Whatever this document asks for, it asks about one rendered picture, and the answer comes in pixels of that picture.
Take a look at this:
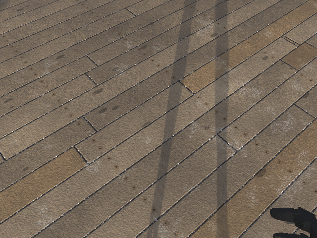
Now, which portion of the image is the robot right hand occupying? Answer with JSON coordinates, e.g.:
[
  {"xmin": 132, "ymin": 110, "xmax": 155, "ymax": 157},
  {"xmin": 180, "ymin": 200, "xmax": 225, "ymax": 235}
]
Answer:
[{"xmin": 269, "ymin": 207, "xmax": 317, "ymax": 238}]

